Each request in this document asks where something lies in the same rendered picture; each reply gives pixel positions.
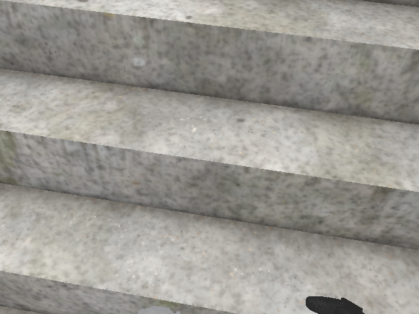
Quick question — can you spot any robot right hand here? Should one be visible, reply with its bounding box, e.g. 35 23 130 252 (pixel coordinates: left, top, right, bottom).
306 296 364 314

